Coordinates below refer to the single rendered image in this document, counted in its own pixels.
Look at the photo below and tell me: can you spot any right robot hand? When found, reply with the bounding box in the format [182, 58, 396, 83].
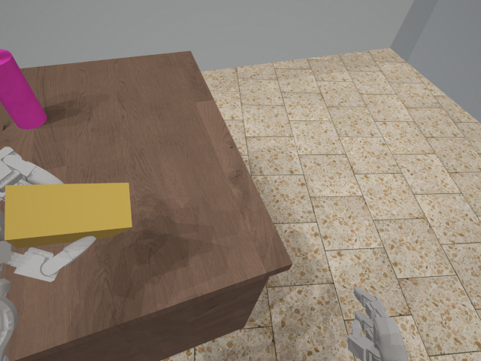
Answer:
[348, 287, 409, 361]

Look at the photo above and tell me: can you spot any robot left forearm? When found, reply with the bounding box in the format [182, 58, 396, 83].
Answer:
[0, 278, 18, 361]

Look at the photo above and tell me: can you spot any sponge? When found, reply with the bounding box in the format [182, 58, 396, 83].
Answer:
[5, 183, 132, 248]

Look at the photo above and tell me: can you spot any table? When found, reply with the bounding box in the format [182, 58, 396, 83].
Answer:
[0, 51, 293, 361]

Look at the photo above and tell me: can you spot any left robot hand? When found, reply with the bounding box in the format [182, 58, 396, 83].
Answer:
[0, 147, 96, 282]

